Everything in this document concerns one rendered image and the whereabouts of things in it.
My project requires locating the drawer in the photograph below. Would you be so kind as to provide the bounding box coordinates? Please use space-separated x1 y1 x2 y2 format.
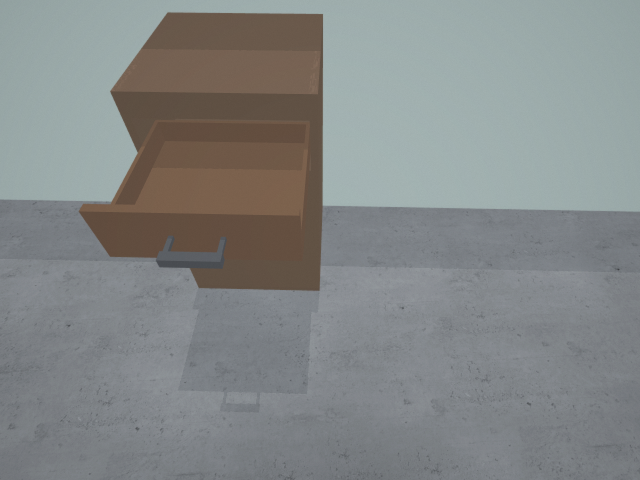
79 120 310 261

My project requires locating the handle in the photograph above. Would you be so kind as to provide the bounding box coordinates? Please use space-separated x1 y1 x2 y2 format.
156 236 227 269

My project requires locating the cabinet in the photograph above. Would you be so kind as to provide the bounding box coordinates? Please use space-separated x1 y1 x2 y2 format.
110 12 323 291

